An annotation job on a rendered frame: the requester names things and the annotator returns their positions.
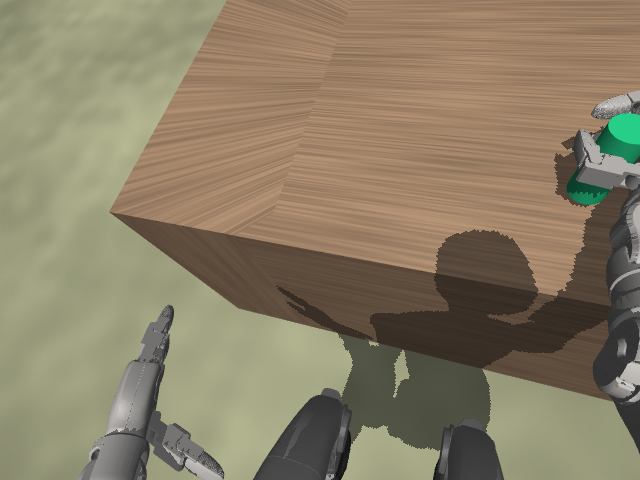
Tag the left robot arm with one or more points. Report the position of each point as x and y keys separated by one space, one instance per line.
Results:
x=120 y=456

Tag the left robot hand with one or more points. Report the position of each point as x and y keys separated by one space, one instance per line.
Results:
x=134 y=407

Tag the right robot arm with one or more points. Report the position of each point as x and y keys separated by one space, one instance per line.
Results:
x=616 y=369

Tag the left robot foot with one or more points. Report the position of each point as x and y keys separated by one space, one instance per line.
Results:
x=343 y=459

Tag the can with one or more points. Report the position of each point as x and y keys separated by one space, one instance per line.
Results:
x=620 y=137

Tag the right robot hand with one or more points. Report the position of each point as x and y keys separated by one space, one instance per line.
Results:
x=605 y=170

